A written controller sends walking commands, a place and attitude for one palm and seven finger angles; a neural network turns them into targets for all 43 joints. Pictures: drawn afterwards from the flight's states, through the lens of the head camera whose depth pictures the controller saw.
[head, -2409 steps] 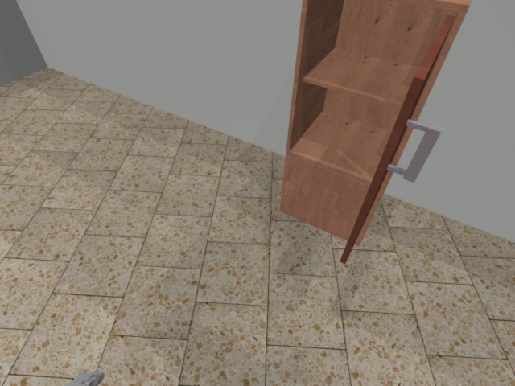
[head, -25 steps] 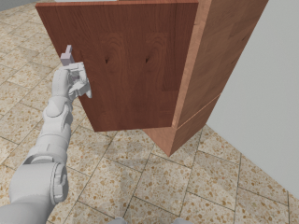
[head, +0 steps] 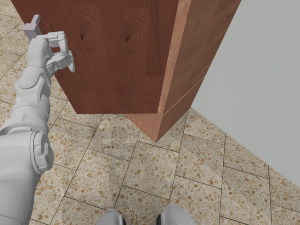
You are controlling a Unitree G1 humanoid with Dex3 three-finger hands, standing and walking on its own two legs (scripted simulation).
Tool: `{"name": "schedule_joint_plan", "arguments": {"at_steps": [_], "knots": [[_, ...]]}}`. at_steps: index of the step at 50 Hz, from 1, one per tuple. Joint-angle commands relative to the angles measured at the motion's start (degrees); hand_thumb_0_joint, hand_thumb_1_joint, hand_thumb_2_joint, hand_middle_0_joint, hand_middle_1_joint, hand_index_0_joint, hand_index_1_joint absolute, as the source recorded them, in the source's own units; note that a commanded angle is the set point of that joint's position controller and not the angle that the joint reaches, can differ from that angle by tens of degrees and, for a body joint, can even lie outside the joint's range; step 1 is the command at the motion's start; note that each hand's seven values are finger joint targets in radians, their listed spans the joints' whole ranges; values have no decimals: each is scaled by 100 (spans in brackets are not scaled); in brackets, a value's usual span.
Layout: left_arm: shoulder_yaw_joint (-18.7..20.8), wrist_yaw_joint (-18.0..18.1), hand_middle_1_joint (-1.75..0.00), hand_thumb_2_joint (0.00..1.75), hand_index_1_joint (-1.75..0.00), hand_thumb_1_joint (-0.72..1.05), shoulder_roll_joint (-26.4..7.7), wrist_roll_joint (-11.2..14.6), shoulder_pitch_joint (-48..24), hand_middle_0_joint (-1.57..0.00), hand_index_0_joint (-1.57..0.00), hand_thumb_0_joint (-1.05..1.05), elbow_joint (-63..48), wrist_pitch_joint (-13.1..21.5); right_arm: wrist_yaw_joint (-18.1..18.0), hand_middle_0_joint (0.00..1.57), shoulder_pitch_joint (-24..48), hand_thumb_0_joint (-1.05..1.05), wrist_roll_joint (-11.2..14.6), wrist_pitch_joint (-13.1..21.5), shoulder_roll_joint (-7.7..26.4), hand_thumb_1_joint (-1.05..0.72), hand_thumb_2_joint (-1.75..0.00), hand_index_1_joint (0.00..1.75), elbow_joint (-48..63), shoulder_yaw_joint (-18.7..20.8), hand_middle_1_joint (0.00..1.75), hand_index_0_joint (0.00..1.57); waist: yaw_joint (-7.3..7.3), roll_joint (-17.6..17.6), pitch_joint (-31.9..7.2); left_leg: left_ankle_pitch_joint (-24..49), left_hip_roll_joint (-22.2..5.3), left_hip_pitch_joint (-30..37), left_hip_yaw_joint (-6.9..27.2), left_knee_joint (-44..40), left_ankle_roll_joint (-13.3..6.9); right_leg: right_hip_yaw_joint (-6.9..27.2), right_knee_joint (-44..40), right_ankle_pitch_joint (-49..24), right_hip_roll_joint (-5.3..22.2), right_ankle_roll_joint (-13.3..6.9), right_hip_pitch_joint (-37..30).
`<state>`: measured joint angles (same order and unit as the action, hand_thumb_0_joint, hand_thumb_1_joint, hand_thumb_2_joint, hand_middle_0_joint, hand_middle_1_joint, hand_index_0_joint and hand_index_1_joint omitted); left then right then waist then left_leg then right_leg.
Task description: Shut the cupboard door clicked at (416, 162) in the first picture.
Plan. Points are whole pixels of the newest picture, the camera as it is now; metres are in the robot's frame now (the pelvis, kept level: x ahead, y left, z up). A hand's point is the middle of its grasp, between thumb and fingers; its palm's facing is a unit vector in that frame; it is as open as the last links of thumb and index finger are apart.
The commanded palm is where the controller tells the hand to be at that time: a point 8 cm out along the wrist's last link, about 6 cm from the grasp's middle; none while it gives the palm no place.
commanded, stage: push the door shut along its arc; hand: left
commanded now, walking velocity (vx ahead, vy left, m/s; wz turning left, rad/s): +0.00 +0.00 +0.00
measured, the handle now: (45, 44) +0.59 +0.22 +0.11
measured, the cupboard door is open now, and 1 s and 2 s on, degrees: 45 30 28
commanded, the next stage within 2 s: pull the fist back off the door in 0.86 s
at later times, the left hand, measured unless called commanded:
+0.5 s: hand (82, 39) +0.58 +0.12 +0.13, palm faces -0.23 -0.97 -0.01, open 3.0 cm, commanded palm +0.58 +0.16 +0.12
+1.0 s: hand (93, 30) +0.62 +0.10 +0.13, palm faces -0.27 -0.96 +0.01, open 3.5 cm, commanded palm +0.63 +0.11 +0.12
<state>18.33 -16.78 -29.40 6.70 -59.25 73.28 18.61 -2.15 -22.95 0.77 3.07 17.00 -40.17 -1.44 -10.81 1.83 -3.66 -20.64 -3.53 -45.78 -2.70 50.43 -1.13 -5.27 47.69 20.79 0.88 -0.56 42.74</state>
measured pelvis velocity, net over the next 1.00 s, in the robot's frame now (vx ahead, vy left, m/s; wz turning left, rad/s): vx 0.01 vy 0.01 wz -0.02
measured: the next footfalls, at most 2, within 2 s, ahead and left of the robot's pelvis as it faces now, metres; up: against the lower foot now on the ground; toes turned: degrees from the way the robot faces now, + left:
none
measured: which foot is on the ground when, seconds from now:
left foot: down 0.00-1.00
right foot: down 0.00-1.00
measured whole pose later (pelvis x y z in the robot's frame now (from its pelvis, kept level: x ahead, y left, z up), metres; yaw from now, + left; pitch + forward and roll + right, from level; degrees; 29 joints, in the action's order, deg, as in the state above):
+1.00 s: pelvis +0.01 +0.01 -0.03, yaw -1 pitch +27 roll -4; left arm 15.2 -19.3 -37.2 1.2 -84.9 82.0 10.5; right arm -1.4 -25.8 -2.6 3.9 16.7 -40.6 -2.0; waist -17.3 3.5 -3.7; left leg -24.5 -4.4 -61.9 -0.9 59.4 -1.5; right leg -6.4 54.3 23.6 0.2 -0.4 57.3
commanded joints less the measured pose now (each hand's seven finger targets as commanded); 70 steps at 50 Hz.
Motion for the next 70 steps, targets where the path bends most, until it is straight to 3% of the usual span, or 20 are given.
{"name": "schedule_joint_plan", "arguments": {"at_steps": [1, 3, 8, 11, 15, 19, 21, 27, 33, 34, 41, 48, 49, 50, 52, 55, 56, 59, 64, 70], "knots": [[100, -174, -150, 90, -150, 90, -1299, 78, -3282, -130, -130, 0, -1381, 363, -52, 20, -920, 0, -29, 109, 1005, -90, -90, 30, 341, 387, 30, 20, -250, 465, -2732, 1320, 263, 1981, 595, -387, -86, 421, -557, -1330, -284, -33, -529], [-4, -225, -150, 90, -150, 90, -1204, 38, -3217, -130, -130, 0, -1293, 338, -24, 20, -930, 0, -32, 91, 1005, -90, -90, 30, 347, 390, 30, 20, -263, 623, -2732, 1415, 235, 2105, 619, -334, -51, 400, -538, -1315, -301, -33, -307], [34, -260, -150, 90, -150, 90, -1376, -20, -3580, -130, -130, 0, -743, 109, -38, 20, -1080, 0, -38, 50, 1066, -90, -90, 30, 293, 365, 30, 20, -486, 359, -2286, 1106, 209, 1720, 634, -292, -88, 381, -583, -1021, -319, -9, -38], [291, -248, -150, 90, -150, 90, -1814, -74, -3903, -130, -130, 0, -906, 103, -55, 20, -1203, 0, -74, 50, 1103, -90, -90, 30, 313, 347, 30, 20, -478, 546, -2594, 1305, 219, 1701, 638, -191, -106, 395, -472, -1182, -315, -33, -116], [221, -286, -150, 90, -150, 90, -1798, -214, -3968, -130, -130, 0, -890, 109, -9, 20, -1302, 0, -129, 31, 1064, -90, -90, 30, 324, 349, 30, 20, -476, 838, -2968, 1746, 185, 1961, 691, -56, -57, 350, -343, -1416, -327, -31, 33], [427, -344, -150, 90, -150, 90, -2069, -287, -3903, -130, -130, 0, -842, 1, -5, 20, -1447, 0, -148, -55, 1104, -90, -90, 30, 367, 370, 30, 20, -450, 727, -3211, 2081, 188, 1911, 658, 24, -64, 342, -269, -1818, -353, -27, -168], [120, -382, -150, 90, -150, 90, -1678, -271, -4091, -130, -130, 0, -810, -59, -4, 20, -1500, 0, -156, -85, 1062, -90, -90, 30, 331, 374, 30, 20, -602, 677, -3005, 2118, 190, 1943, 679, 31, -79, 308, -299, -1835, -371, -25, -15], [-60, -473, -150, 90, -150, 90, -1482, -261, -4549, -130, -130, 0, -939, -104, 2, 20, -1593, 0, -191, -86, 1112, -90, -90, 30, 217, 429, 30, 20, -728, 1002, -3082, 2295, 137, 2377, 778, 118, -37, 264, -304, -1680, -407, -46, 491], [-337, -478, -150, 90, -150, 90, -1157, -276, -5048, -130, -130, 0, -538, -247, 0, 20, -1620, 0, -232, -32, 1133, -90, -90, 30, 36, 398, 30, 20, -968, 1027, -2676, 2010, 127, 2236, 854, 199, -48, 188, -295, -1300, -419, -66, 1008], [-255, -476, -150, 90, -150, 90, -1323, -285, -5203, -130, -130, 0, -588, -233, -8, 20, -1663, 0, -238, -11, 1157, -90, -90, 30, 30, 393, 30, 20, -990, 1022, -2806, 1998, 120, 2195, 849, 240, -59, 202, -258, -1306, -413, -62, 975], [-522, -506, -150, 90, -150, 90, -959, -378, -5632, -130, -130, 0, -470, -286, -4, 20, -1731, 0, -292, 64, 1136, -90, -90, 30, -104, 398, 30, 20, -1153, 1276, -2994, 2375, 90, 2429, 973, 446, -55, 113, -55, -1352, -430, -102, 1395], [-491, -579, -150, 90, -150, 90, -1206, -515, -5975, -130, -130, 0, -415, -421, -9, 20, -1761, 0, -312, 96, 1158, -90, -90, 30, -142, 371, 30, 20, -1207, 1398, -3325, 2356, 106, 2248, 934, 674, -77, 106, 93, -1417, -451, -108, 1447], [722, 613, -150, 90, -150, 90, -1382, -86, -6052, -130, -130, 0, -586, -575, 83, 20, -2003, 0, -423, 107, 966, -90, -90, 30, 89, 267, 30, 20, -867, 1642, -3546, 2252, 43, 1838, 962, 601, -12, 189, 5, -1435, -379, -68, 1035], [492, 1234, -150, 90, -150, 90, -1016, -259, -5691, -130, -130, 0, -426, -673, 215, 20, -1996, 0, -457, 119, 945, -90, -90, 30, 132, 278, 30, 20, -870, 1484, -3633, 2169, 49, 1749, 982, 559, 24, 143, 95, -1400, -380, -20, 972], [612, 1967, -150, 90, -150, 90, -769, -382, -5410, -130, -130, 0, -325, -711, 359, 20, -2090, 0, -568, 99, 949, -90, -90, 30, 144, 338, 30, 20, -967, 990, -3503, 2256, -1, 1638, 1043, 561, 24, 65, 135, -1409, -368, 44, 1050], [543, 3146, -150, 90, -150, 90, -628, -1063, -5313, -130, -130, 0, -967, -438, 644, 20, -2176, 0, -779, 42, 867, -90, -90, 30, 230, 386, 30, 20, -774, 1334, -3664, 2463, 56, 1664, 868, 565, 40, 79, 121, -1528, -377, 22, 895], [402, 3385, -150, 90, -150, 90, -552, -1357, -5313, -130, -130, 0, -1083, -278, 725, 20, -2188, 0, -837, 42, 868, -90, -90, 30, 198, 411, 30, 20, -813, 1368, -3704, 2610, 22, 1839, 921, 599, 57, 50, 157, -1501, -385, 9, 1060], [-40, 3480, -150, 90, -150, 90, -382, -1770, -5313, -130, -130, 0, -1288, 25, 861, 20, -2268, 0, -844, -47, 878, -90, -90, 30, 120, 524, 30, 20, -892, 1331, -3742, 2597, 32, 2065, 838, 466, 52, 106, 15, -1566, -406, -9, 849], [552, 2928, -150, 90, -150, 90, -907, -1201, -4694, -130, -130, 0, -1167, -35, 724, 20, -2173, 0, -628, -220, 873, -90, -90, 30, 239, 549, 30, 20, -554, 840, -3979, 2425, 221, 1762, 523, 52, -13, 271, -294, -2410, -432, 4, -718], [631, 2931, -150, 90, -150, 90, -580, -1008, -3468, -130, -130, 0, -1235, 298, 681, 20, -1969, 0, -573, -195, 725, -90, -90, 30, 347, 541, 30, 20, -301, 227, -3106, 2063, 282, 1307, 266, -278, -66, 358, -581, -2677, -413, 53, -1294]]}}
